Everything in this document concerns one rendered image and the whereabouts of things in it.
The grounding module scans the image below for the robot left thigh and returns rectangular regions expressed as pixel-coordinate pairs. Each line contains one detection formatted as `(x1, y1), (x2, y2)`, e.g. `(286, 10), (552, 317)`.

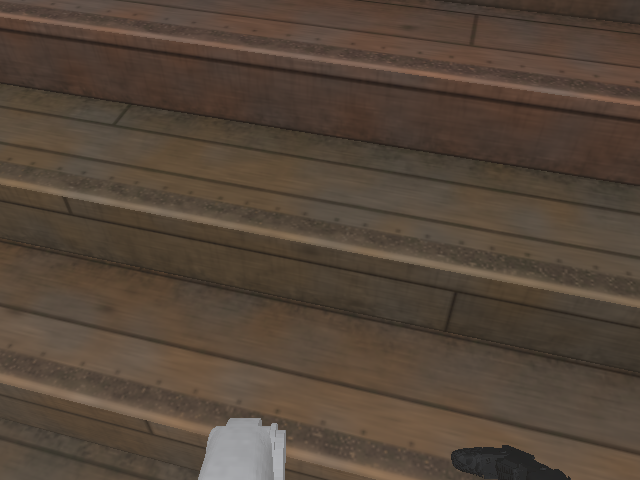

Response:
(198, 418), (286, 480)

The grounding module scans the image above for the right robot hand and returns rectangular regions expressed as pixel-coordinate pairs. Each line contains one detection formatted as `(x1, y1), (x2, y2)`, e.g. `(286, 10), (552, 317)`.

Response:
(451, 445), (571, 480)

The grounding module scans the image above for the robot left shin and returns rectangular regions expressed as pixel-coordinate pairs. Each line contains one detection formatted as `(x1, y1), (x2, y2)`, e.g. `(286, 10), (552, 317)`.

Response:
(205, 426), (222, 455)

